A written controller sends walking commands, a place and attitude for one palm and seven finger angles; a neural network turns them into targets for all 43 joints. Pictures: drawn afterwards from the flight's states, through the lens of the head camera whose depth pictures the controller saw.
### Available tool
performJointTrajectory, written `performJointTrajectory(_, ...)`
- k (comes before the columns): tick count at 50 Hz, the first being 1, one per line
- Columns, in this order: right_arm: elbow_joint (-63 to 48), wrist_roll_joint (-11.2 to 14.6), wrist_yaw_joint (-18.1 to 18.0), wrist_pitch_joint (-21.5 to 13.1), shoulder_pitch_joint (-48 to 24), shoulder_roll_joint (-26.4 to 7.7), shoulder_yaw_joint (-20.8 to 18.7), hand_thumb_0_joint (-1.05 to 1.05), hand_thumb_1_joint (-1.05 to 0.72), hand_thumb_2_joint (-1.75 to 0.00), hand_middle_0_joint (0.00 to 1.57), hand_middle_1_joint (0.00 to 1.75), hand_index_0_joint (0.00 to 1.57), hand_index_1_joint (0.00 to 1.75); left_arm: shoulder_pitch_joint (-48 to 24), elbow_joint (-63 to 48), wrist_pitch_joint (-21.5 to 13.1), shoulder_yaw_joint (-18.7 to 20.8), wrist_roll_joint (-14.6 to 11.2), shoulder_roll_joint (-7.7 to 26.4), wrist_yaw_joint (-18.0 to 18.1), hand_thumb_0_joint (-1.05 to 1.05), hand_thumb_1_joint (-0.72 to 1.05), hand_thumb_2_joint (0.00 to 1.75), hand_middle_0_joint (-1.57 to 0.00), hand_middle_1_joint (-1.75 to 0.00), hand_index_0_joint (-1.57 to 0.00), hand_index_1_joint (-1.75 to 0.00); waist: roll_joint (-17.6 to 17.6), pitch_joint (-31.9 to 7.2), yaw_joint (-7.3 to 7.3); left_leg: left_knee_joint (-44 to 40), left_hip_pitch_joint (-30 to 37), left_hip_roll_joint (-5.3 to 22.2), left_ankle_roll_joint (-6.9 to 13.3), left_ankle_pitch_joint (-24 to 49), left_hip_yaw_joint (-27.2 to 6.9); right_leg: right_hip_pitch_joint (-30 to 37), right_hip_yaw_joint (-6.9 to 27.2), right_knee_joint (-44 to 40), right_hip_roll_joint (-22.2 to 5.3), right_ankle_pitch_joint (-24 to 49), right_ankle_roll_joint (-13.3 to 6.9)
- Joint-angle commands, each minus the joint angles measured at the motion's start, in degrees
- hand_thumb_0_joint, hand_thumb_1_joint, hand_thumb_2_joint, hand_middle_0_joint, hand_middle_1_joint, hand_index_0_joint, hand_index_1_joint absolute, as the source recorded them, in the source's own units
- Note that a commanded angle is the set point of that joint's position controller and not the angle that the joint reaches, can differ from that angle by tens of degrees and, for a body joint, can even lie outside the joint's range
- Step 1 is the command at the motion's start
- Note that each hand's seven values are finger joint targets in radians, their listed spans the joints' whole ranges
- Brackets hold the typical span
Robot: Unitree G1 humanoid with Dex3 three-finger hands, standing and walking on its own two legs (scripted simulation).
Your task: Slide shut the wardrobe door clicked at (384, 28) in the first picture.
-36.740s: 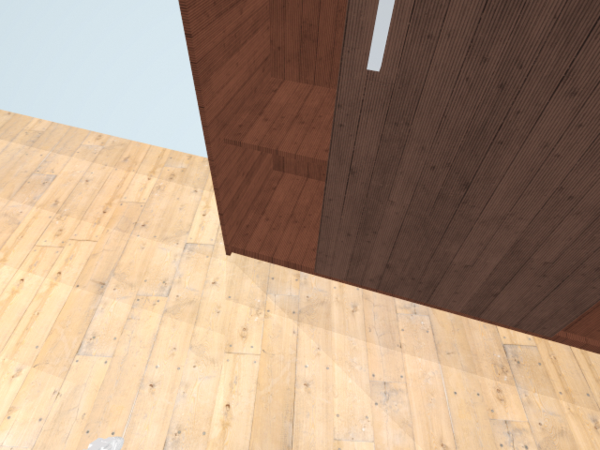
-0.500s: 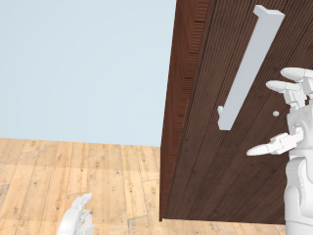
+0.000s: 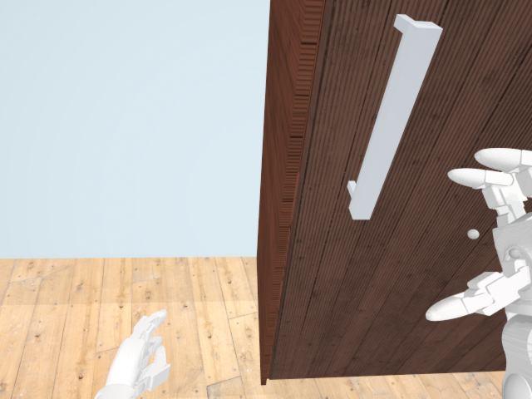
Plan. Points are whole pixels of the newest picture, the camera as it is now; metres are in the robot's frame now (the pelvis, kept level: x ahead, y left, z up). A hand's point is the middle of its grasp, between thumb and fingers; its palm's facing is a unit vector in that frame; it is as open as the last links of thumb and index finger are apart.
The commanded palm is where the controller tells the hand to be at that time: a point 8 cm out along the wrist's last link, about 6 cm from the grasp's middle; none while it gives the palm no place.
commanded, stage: draw the hand back to the body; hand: right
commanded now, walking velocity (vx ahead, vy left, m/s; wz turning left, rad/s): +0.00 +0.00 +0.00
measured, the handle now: (378, 129) +0.37 -0.14 +0.27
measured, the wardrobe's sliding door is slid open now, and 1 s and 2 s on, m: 0.01 0.01 0.01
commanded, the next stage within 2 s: step back with the hand held close in 1.58 s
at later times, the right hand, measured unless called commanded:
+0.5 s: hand (472, 271) +0.20 -0.21 +0.21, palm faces +0.07 +0.99 -0.10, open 14.6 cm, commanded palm +0.16 -0.26 +0.22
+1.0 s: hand (492, 284) +0.20 -0.25 +0.18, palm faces +0.40 +0.84 -0.36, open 10.8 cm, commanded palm +0.15 -0.29 +0.19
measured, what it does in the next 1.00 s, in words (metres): stands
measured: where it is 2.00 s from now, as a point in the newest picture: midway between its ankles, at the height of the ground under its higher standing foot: outside the picture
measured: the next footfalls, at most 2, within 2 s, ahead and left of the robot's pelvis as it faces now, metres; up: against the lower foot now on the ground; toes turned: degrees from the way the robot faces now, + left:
none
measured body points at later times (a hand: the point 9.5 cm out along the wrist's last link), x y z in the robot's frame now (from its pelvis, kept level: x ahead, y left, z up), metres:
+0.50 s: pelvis +0.00 +0.01 +0.00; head -0.07 +0.04 +0.45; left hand +0.23 +0.22 -0.04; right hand +0.19 -0.26 +0.22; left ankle -0.01 +0.12 -0.73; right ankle +0.01 -0.13 -0.73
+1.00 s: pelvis +0.00 -0.01 +0.01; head -0.03 +0.01 +0.45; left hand +0.17 +0.21 -0.08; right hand +0.17 -0.29 +0.20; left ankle -0.01 +0.12 -0.73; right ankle +0.01 -0.13 -0.73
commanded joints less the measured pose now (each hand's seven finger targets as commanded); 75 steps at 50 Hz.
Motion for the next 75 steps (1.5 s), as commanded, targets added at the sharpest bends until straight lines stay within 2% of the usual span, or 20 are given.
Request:
performJointTrajectory(1, -5.8, -2.7, 0.2, 4.3, -7.4, -13.0, -3.7, 0.0, 0.55, -0.2, 0.25, 1.15, 0.25, 1.15, -8.9, -9.7, -2.4, 2.6, -1.0, 6.2, 0.9, 0.0, 0.9, 0.9, -0.2, -0.3, -0.2, -0.3, -2.7, -4.4, -0.49, -5.5, -1.4, -1.5, 1.4, 9.1, -1.4, 1.0, 0.4, -6.5, 1.1, 6.5, -1.5)
performJointTrajectory(2, -11.4, -2.3, 0.7, 7.5, -10.3, -11.2, -2.0, 0.0, 0.55, -0.2, 0.25, 1.15, 0.25, 1.15, -9.9, -11.3, -1.7, 2.2, -1.4, 5.6, 0.9, 0.0, 0.9, 0.9, -0.2, -0.3, -0.2, -0.3, -4.6, -5.2, -0.05, -6.0, -0.5, -1.1, 1.3, 10.4, -1.2, 1.9, 0.3, -6.7, 1.7, 7.7, -1.7)
performJointTrajectory(5, -14.7, -1.6, 0.8, 14.6, -8.7, -14.7, -6.0, 0.0, 0.55, -0.2, 0.25, 1.15, 0.25, 1.15, -11.0, -12.2, -1.2, 2.1, -1.9, 6.0, 1.4, 0.0, 0.9, 0.9, -0.2, -0.3, -0.2, -0.3, 0.0, -7.6, -0.45, -6.1, 1.5, -1.5, 1.0, 13.4, -0.2, 3.4, 0.5, -6.5, 1.3, 10.9, -1.9)
performJointTrajectory(10, -16.7, 3.1, 3.2, 24.6, -8.6, -17.1, -10.8, 0.0, 0.55, -0.2, 0.25, 1.15, 0.25, 1.15, -12.8, -12.5, -1.6, 1.4, -3.2, 6.9, 2.3, 0.0, 0.9, 0.9, -0.2, -0.3, -0.2, -0.3, 0.1, -9.6, -0.7, -5.6, 1.9, -1.8, 0.7, 17.5, 0.5, 6.1, 0.7, -5.8, 1.4, 14.4, -1.9)
performJointTrajectory(14, -10.6, 6.5, 5.1, 29.6, -8.8, -16.1, -12.2, 0.0, 0.55, -0.2, 0.25, 1.15, 0.25, 1.15, -13.0, -11.3, -2.2, 1.0, -3.9, 7.9, 3.1, 0.0, 0.9, 0.9, -0.2, -0.3, -0.2, -0.3, 2.1, -5.1, -0.18, -6.5, -1.3, -2.3, 0.5, 15.5, 0.4, 5.9, 1.1, -5.6, 1.6, 12.9, -2.0)
performJointTrajectory(17, -10.5, 5.7, 6.0, 31.0, -9.8, -16.0, -10.6, 0.0, 0.55, -0.2, 0.25, 1.15, 0.25, 1.15, -12.7, -11.5, -2.6, 1.1, -4.0, 8.1, 3.0, 0.0, 0.9, 0.9, -0.2, -0.3, -0.2, -0.3, 2.3, -3.1, 0.24, -7.2, -3.1, -2.3, 0.2, 11.3, -0.1, 5.2, 1.4, -5.7, 1.7, 10.1, -2.3)
performJointTrajectory(18, -11.8, 4.9, 5.9, 30.8, -10.8, -15.4, -9.7, 0.0, 0.55, -0.2, 0.25, 1.15, 0.25, 1.15, -13.2, -11.4, -2.5, 1.0, -4.0, 8.0, 2.8, 0.0, 0.9, 0.9, -0.2, -0.3, -0.2, -0.3, -0.6, -2.3, 0.32, -7.6, -3.7, -2.2, 0.4, 10.3, -0.4, 5.3, 1.0, -5.5, 1.9, 9.5, -2.3)
performJointTrajectory(21, -14.2, 4.1, 6.1, 29.2, -11.4, -15.7, -8.5, 0.0, 0.51, -0.22, 0.25, 1.13, 0.25, 1.13, -12.2, -12.1, -3.2, 1.4, -3.7, 8.1, 2.7, 0.0, 0.9, 0.9, -0.2, -0.3, -0.2, -0.3, -0.1, -3.0, 0.86, -7.5, -3.7, -2.1, 0.3, 8.9, -0.3, 5.7, 1.4, -5.4, 1.9, 8.5, -2.5)
performJointTrajectory(25, -13.0, 4.1, 5.5, 27.5, -8.6, -17.3, -11.0, 0.0, 0.37, -0.29, 0.24, 1.04, 0.24, 1.04, -11.6, -12.2, -3.5, 1.4, -3.5, 8.0, 2.9, 0.0, 0.9, 0.9, -0.2, -0.3, -0.2, -0.3, 0.0, -2.6, 0.49, -7.9, -3.9, -2.3, 0.4, 6.3, -0.4, 4.7, 1.5, -5.4, 1.7, 6.7, -2.2)
performJointTrajectory(26, -21.8, -6.5, -5.1, 16.1, -9.3, -21.1, -12.5, 0.0, 0.33, -0.31, 0.24, 1.02, 0.24, 1.02, -11.4, -13.1, -4.5, 2.7, -0.3, 5.3, 1.8, 0.0, 0.9, 0.9, -0.2, -0.3, -0.2, -0.3, 1.0, 3.1, -0.39, -11.6, -5.8, -1.8, 0.2, 5.7, -2.2, 0.5, 0.4, -4.9, 2.1, 6.4, -1.6)
performJointTrajectory(27, -11.7, -7.0, -8.9, 12.7, 0.8, -15.8, -10.4, 0.0, 0.3, -0.32, 0.24, 1.0, 0.24, 1.0, -10.5, -11.5, -4.7, 2.7, 0.0, 5.5, 1.6, 0.0, 0.9, 0.9, -0.2, -0.3, -0.2, -0.3, 3.9, 6.1, 0.24, -11.8, -7.4, -1.2, 0.6, 3.2, -2.0, -0.6, 0.0, -4.6, 1.3, 4.3, -1.2)
performJointTrajectory(29, -13.6, -9.3, -12.1, 7.0, 2.3, -13.1, -6.6, 0.0, 0.22, -0.36, 0.24, 0.96, 0.24, 0.96, -9.4, -10.8, -3.4, 3.2, 0.0, 5.0, 0.8, 0.0, 0.9, 0.9, -0.2, -0.3, -0.2, -0.3, -1.0, 4.6, 0.85, -12.6, -6.3, -0.3, 1.0, 1.2, -3.1, 1.1, -0.4, -5.2, 1.2, 2.5, -1.3)
performJointTrajectory(32, -14.1, -11.2, -14.5, 1.7, 4.2, -14.0, -6.6, 0.0, 0.12, -0.41, 0.24, 0.89, 0.24, 0.89, -8.2, -10.6, -3.1, 4.3, 0.7, 5.3, 0.7, 0.0, 0.9, 0.9, -0.2, -0.3, -0.2, -0.3, -1.0, -0.9, 0.81, -11.4, -2.7, 0.1, 0.9, 2.9, -3.1, 3.5, -1.0, -6.0, 1.1, 3.6, -1.8)
performJointTrajectory(37, -13.7, -13.2, -16.3, -2.4, 5.3, -13.9, -5.7, 0.0, -0.07, -0.5, 0.23, 0.79, 0.23, 0.79, -8.0, -9.8, -2.9, 5.1, 1.3, 5.5, 1.1, 0.0, 0.9, 0.9, -0.2, -0.3, -0.2, -0.3, -1.0, -2.2, 1.05, -11.3, -1.2, 0.3, 1.0, 5.1, -2.8, 5.4, -1.0, -6.9, 0.9, 5.5, -2.3)
performJointTrajectory(41, -11.6, -13.7, -16.6, -3.5, 8.4, -14.1, -6.6, 0.0, -0.21, -0.57, 0.22, 0.7, 0.22, 0.7, -8.3, -9.2, -2.4, 5.4, 1.4, 5.6, 1.3, 0.0, 0.9, 0.9, -0.2, -0.3, -0.2, -0.3, 1.9, -1.5, 0.67, -10.6, 0.0, 0.1, 1.1, 6.7, -2.1, 5.2, -0.3, -7.8, 0.6, 7.0, -2.3)
performJointTrajectory(43, -11.6, -14.0, -16.7, -3.7, 9.3, -13.8, -6.5, 0.0, -0.28, -0.6, 0.22, 0.66, 0.22, 0.66, -8.2, -9.2, -2.2, 5.4, 1.4, 5.6, 1.2, 0.0, 0.9, 0.9, -0.2, -0.3, -0.2, -0.3, -0.1, -1.2, 0.55, -10.2, 0.7, 0.1, 1.2, 7.5, -1.8, 5.2, -0.3, -8.4, 0.7, 7.7, -2.1)
performJointTrajectory(49, -9.8, -13.9, -16.6, -3.3, 13.7, -13.6, -7.6, 0.0, -0.5, -0.71, 0.21, 0.53, 0.21, 0.53, -7.7, -9.5, -0.9, 5.6, 1.2, 5.4, 1.0, 0.0, 0.9, 0.9, -0.2, -0.3, -0.2, -0.3, 1.2, 0.9, 0.38, -9.4, 1.0, -0.4, 1.3, 9.9, -1.4, 4.2, -0.3, -9.0, 0.1, 9.8, -1.7)
performJointTrajectory(60, -11.5, -14.1, -16.9, -1.6, 14.8, -14.1, -8.6, 0.0, -0.9, -0.9, 0.2, 0.3, 0.2, 0.3, -6.4, -10.5, 0.8, 5.8, 1.3, 5.6, 0.7, 0.0, 0.9, 0.9, -0.2, -0.3, -0.2, -0.3, -2.6, -0.9, 0.47, -8.2, 2.9, -0.9, 1.6, 14.5, -1.1, 5.5, 0.2, -9.3, -0.1, 15.7, -1.0)
performJointTrajectory(71, -12.1, -14.3, -17.3, -0.1, 14.0, -13.7, -7.9, 0.0, -0.9, -0.9, 0.2, 0.3, 0.2, 0.3, -6.5, -10.3, 1.2, 5.5, 1.7, 5.6, 0.8, 0.0, 0.9, 0.9, -0.2, -0.3, -0.2, -0.3, -1.1, -1.8, 0.57, -8.6, 3.8, -1.1, 1.5, 16.2, -0.9, 6.5, 0.2, -9.2, 0.2, 17.3, -1.0)
performJointTrajectory(75, -10.6, -14.1, -17.0, 0.3, 14.1, -13.0, -7.4, 0.0, -0.9, -0.9, 0.2, 0.3, 0.2, 0.3, -7.1, -10.3, 1.9, 5.4, 1.6, 5.4, 0.8, 0.0, 0.9, 0.9, -0.2, -0.3, -0.2, -0.3, -1.5, 0.9, 0.6, -9.6, 3.0, -1.1, 1.5, 14.2, -0.9, 5.6, 0.1, -9.9, 0.1, 14.8, -0.9)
